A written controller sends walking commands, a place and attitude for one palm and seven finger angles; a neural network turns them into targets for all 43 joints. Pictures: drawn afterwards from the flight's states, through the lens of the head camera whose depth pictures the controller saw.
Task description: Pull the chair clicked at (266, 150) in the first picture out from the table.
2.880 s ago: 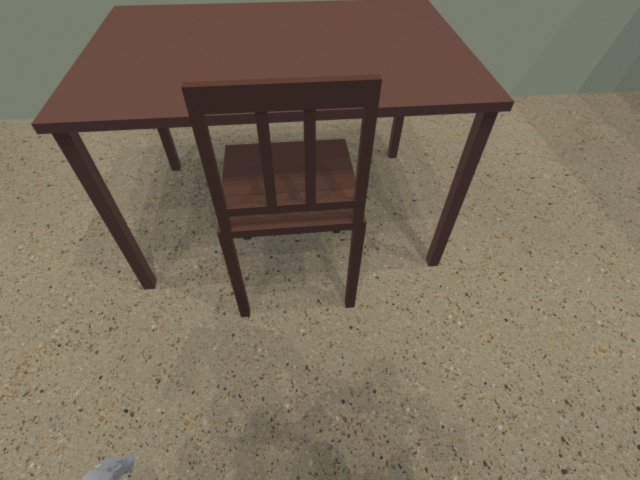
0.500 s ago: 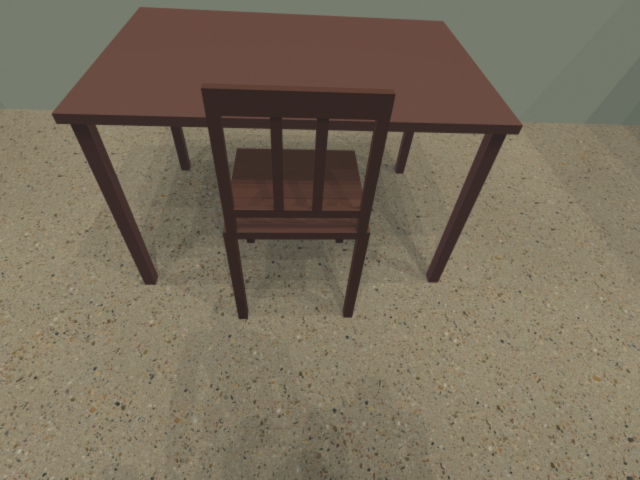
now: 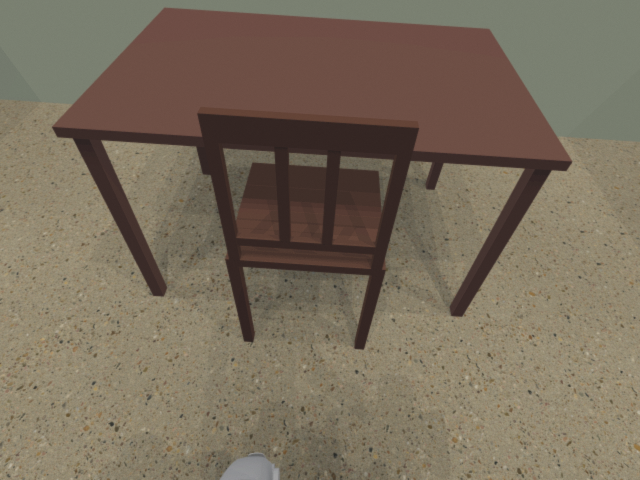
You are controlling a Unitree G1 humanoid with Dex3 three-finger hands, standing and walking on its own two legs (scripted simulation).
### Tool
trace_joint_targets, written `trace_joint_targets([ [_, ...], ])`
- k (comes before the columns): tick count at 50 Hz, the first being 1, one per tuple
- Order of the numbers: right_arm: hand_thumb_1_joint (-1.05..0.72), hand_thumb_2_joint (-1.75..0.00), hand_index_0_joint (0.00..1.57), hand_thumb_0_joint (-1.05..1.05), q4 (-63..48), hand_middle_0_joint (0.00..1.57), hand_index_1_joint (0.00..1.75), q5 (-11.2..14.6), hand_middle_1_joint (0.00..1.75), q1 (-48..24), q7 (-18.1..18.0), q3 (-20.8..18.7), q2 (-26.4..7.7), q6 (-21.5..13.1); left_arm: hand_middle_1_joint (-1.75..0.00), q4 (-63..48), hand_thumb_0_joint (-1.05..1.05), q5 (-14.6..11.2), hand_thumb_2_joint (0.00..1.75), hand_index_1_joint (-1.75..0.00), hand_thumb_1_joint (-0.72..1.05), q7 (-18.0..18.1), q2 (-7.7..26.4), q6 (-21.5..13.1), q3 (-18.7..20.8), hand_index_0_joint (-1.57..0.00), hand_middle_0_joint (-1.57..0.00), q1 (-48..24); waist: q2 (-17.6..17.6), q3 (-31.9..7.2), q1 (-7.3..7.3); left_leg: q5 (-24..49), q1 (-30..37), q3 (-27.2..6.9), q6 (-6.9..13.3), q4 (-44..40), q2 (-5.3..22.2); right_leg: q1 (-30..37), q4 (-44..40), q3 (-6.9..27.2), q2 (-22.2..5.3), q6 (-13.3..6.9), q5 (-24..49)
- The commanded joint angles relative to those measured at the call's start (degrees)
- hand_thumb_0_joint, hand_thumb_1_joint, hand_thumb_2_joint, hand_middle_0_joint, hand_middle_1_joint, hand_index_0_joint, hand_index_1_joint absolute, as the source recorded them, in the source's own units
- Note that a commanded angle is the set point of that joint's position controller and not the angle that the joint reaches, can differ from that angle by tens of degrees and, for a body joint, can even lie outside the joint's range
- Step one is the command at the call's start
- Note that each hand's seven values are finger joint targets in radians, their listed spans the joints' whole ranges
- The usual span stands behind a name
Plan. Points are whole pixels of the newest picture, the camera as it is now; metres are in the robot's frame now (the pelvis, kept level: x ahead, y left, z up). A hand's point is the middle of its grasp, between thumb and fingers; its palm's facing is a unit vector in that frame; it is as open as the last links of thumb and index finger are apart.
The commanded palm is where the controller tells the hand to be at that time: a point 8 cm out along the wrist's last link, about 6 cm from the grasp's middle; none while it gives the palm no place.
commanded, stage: take the last steps up to it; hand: left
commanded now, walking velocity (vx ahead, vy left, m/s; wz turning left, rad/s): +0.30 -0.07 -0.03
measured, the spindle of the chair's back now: (283, 196) +0.67 +0.15 -0.09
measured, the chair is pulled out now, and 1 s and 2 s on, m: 0.00 0.00 0.00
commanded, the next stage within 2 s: come to a stop and stand still in 0.38 s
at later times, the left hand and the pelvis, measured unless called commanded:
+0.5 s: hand (230, 415) +0.24 +0.16 -0.17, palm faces -0.02 -0.98 -0.19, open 7.4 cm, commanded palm none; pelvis +0.17 -0.02 -0.01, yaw -2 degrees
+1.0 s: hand (200, 416) +0.24 +0.22 -0.20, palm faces +0.05 -0.98 -0.17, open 7.4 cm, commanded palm none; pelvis +0.19 +0.03 +0.00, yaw -2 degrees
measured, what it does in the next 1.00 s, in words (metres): walks ahead: left foot, then right foot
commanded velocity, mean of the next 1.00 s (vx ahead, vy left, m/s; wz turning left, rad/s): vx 0.01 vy -0.02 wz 0.00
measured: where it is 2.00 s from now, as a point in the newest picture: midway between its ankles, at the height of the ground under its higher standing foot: outside the picture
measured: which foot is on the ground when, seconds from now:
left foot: up 0.00-0.08, down 0.10-0.52, up 0.54-0.86, down 0.88-1.00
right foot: down 0.00-0.10, up 0.12-0.50, down 0.52-0.90, up 0.92-1.00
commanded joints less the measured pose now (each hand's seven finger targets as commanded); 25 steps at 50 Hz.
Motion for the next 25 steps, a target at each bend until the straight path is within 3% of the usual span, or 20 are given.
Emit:
trace_joint_targets([
  [1, -0.9, -0.9, 0.2, 0.0, -2.9, 0.2, 0.3, -0.1, 0.3, 1.5, -0.5, 0.2, -1.3, -1.9, -0.3, -0.4, 0.0, -0.1, 0.9, -0.3, 0.9, 0.8, 9.9, -0.2, 2.1, -0.2, -0.2, 3.9, -4.7, 5.0, -2.81, -0.2, 9.1, 3.4, 1.8, -10.8, -3.8, -5.1, 1.6, 8.2, -14.7, -6.1, 36.9],
  [2, -0.9, -0.9, 0.2, 0.0, -0.9, 0.2, 0.3, -0.3, 0.3, 7.6, -1.1, 0.0, -2.3, -2.2, -0.3, -0.7, 0.0, -0.5, 0.9, -0.3, 0.9, 0.7, 10.0, -0.2, 2.2, -0.2, -0.2, 2.9, -3.2, 2.0, -5.47, 3.4, 18.0, 3.9, 2.4, -15.5, -5.5, -6.9, 9.0, 6.0, -12.4, -4.9, 39.7],
  [3, -0.9, -0.9, 0.2, 0.0, 1.1, 0.2, 0.3, -0.5, 0.3, 15.3, -1.6, -0.6, -4.9, -2.4, -0.3, -0.9, 0.0, -0.9, 0.9, -0.3, 0.9, 0.5, 9.4, -0.1, 2.2, -0.2, -0.2, 2.8, -1.7, -2.5, -8.38, 6.2, 30.2, -0.1, 3.9, -18.4, -2.6, -12.5, 20.2, 4.9, -10.4, -3.3, 34.9],
  [4, -0.9, -0.9, 0.2, 0.0, 2.1, 0.2, 0.3, -1.3, 0.3, 21.5, -2.4, -2.1, -11.4, -2.8, -0.3, -1.7, 0.0, -1.4, 0.9, -0.3, 0.9, 0.0, 6.5, -0.1, 2.0, -0.2, -0.2, 5.1, 10.0, -9.2, -9.65, 8.2, 42.7, -20.5, 9.5, -22.8, 12.8, -25.2, 37.3, 1.2, -4.1, -0.1, 12.7],
  [5, -0.9, -0.9, 0.2, 0.0, 2.5, 0.2, 0.3, -0.3, 0.3, 24.1, -2.7, -2.4, -14.4, -2.4, -0.3, -3.8, 0.0, -1.3, 0.9, -0.3, 0.9, -0.3, 6.8, -0.1, 1.7, -0.2, -0.2, 3.3, 13.2, -10.9, -9.08, 12.6, 44.1, -35.3, 15.0, -31.2, 22.7, -33.5, 52.0, 3.8, -0.8, 0.5, -11.9],
  [6, -0.9, -0.9, 0.2, 0.0, 1.5, 0.2, 0.3, 0.5, 0.3, 20.3, -3.0, -2.3, -14.1, -1.9, -0.3, -5.1, 0.0, -0.8, 0.9, -0.3, 0.9, -0.3, 8.6, 0.6, 2.1, -0.2, -0.2, 0.6, 3.6, -4.9, -7.52, 5.2, 35.8, -35.0, 17.3, -33.2, 23.6, -35.2, 56.7, 7.5, -4.2, -0.5, -11.6],
  [7, -0.9, -0.9, 0.2, 0.0, 0.5, 0.2, 0.3, 0.3, 0.3, 15.0, -2.8, -1.6, -11.0, -2.2, -0.3, -5.1, 0.0, -0.3, 0.9, -0.3, 0.9, -0.4, 7.0, 0.9, 2.2, -0.2, -0.2, -1.6, 1.4, 0.2, -5.74, -2.9, 26.8, -29.1, 15.3, -36.0, 20.3, -36.4, 57.7, 7.1, -5.8, 0.0, -7.8],
  [8, -0.9, -0.9, 0.2, 0.0, -0.4, 0.2, 0.3, 0.2, 0.3, 10.4, -2.8, -0.6, -7.1, -2.5, -0.3, -4.4, 0.0, 0.0, 0.9, -0.3, 0.9, -0.8, 6.1, 1.4, 2.5, -0.2, -0.2, -1.9, 4.2, 4.9, -3.74, -6.2, 19.6, -24.6, 12.7, -38.5, 17.3, -35.7, 56.3, 7.9, -8.1, 0.7, -2.7],
  [9, -0.9, -0.9, 0.2, 0.0, -0.8, 0.2, 0.3, 0.2, 0.3, 8.6, -2.8, 0.2, -4.7, -2.8, -0.3, -4.1, 0.0, 0.3, 0.9, -0.3, 0.9, -1.2, 5.8, 2.1, 2.6, -0.2, -0.2, -0.6, 5.0, 6.4, -2.27, -5.1, 15.4, -19.7, 11.1, -39.3, 14.8, -33.5, 54.3, 7.9, -8.9, 1.3, 0.2],
  [10, -0.9, -0.9, 0.2, 0.0, -0.7, 0.2, 0.3, 0.2, 0.3, 7.7, -2.7, 0.5, -3.9, -3.1, -0.3, -3.9, 0.0, 0.3, 0.9, -0.3, 0.9, -1.5, 4.9, 2.7, 2.6, -0.2, -0.2, 0.5, 5.9, 6.5, -0.97, -0.9, 13.3, -14.7, 10.2, -38.8, 12.8, -31.9, 51.5, 7.5, -9.5, 1.8, 1.8],
  [11, -0.9, -0.9, 0.2, 0.0, -0.6, 0.2, 0.3, 0.4, 0.3, 7.5, -2.8, 0.7, -3.3, -3.4, -0.3, -3.9, 0.0, 0.1, 0.9, -0.3, 0.9, -1.4, 4.5, 3.1, 2.5, -0.2, -0.2, 1.0, 4.8, 5.7, -0.07, 3.1, 11.6, -11.8, 9.9, -38.4, 11.6, -29.6, 49.2, 7.1, -9.6, 2.2, 2.9],
  [13, -0.9, -0.9, 0.2, 0.0, -1.4, 0.2, 0.3, 0.0, 0.3, 7.6, -2.5, -0.1, -3.8, -3.5, -0.3, -5.2, 0.0, 0.0, 0.9, -0.3, 0.9, -1.4, 3.9, 3.7, 2.6, -0.2, -0.2, 0.6, 4.4, 3.5, 0.32, 7.7, 11.7, -6.4, 9.9, -37.7, 10.2, -27.8, 41.8, 5.7, -9.9, 3.0, 3.9],
  [15, -0.9, -0.9, 0.2, 0.0, -1.3, 0.2, 0.3, -0.1, 0.3, 7.9, -2.3, -0.3, -5.7, -3.1, -0.3, -6.2, 0.0, 0.0, 0.9, -0.3, 0.9, -1.6, 4.0, 3.8, 2.3, -0.2, -0.2, -2.2, 6.1, 3.6, -0.48, 7.9, 13.0, -4.3, 9.7, -37.4, 9.0, -26.5, 33.8, 3.6, -9.5, 3.6, 4.6],
  [19, -0.9, -0.9, 0.2, 0.0, -0.5, 0.2, 0.3, -0.5, 0.3, 10.1, -2.1, -0.8, -7.8, -2.3, -0.3, -8.5, 0.0, -0.1, 0.9, -0.3, 0.9, -1.8, 6.0, 3.4, 2.5, -0.2, -0.2, -9.1, 6.2, 4.2, -2.59, 3.9, 15.3, -6.2, 9.9, -35.9, 9.6, -24.4, 23.3, 1.6, -8.2, 3.5, 5.1],
  [21, -0.9, -0.9, 0.2, 0.0, -0.2, 0.2, 0.3, -0.5, 0.3, 10.4, -2.0, -0.9, -8.2, -1.8, -0.3, -9.0, 0.0, 0.0, 0.9, -0.3, 0.9, -1.9, 6.8, 3.1, 2.6, -0.2, -0.2, -10.5, 5.9, 4.1, -2.77, 2.1, 14.4, -6.7, 9.1, -33.1, 9.5, -20.1, 19.1, 0.6, -6.8, 3.3, 5.3],
  [23, -0.9, -0.9, 0.2, 0.0, 0.1, 0.2, 0.3, -0.6, 0.3, 10.6, -2.0, -0.7, -8.0, -1.3, -0.3, -7.7, 0.0, 0.1, 0.9, -0.3, 0.9, -1.7, 7.9, 2.4, 2.9, -0.2, -0.2, -7.3, 3.8, 1.5, -1.13, 0.2, 14.7, -4.9, 6.2, -26.1, 6.6, -12.7, 11.2, -1.1, -4.6, 2.9, 8.1],
  [24, -0.9, -0.9, 0.2, 0.0, 0.5, 0.2, 0.3, -0.4, 0.3, 11.1, -1.8, -0.2, -6.7, -1.3, -0.3, -6.4, 0.0, 0.1, 0.9, -0.3, 0.9, -1.4, 9.7, 1.8, 3.2, -0.2, -0.2, -4.4, 0.7, -0.3, 0.22, -0.4, 12.9, -2.3, 3.9, -18.9, 3.4, -7.0, 7.9, 2.0, -6.4, 2.0, 10.0],
  [25, -0.9, -0.9, 0.2, 0.0, 0.3, 0.2, 0.3, 0.1, 0.3, 12.6, -1.8, 0.7, -3.2, -1.5, -0.3, -5.3, 0.0, 0.3, 0.9, -0.3, 0.9, -0.7, 13.6, 1.1, 3.7, -0.2, -0.2, -1.3, -9.6, -3.5, 1.02, -7.0, 5.3, 2.0, 1.2, -7.8, -1.6, 1.1, 5.8, 14.9, -16.2, -1.1, 19.8],
])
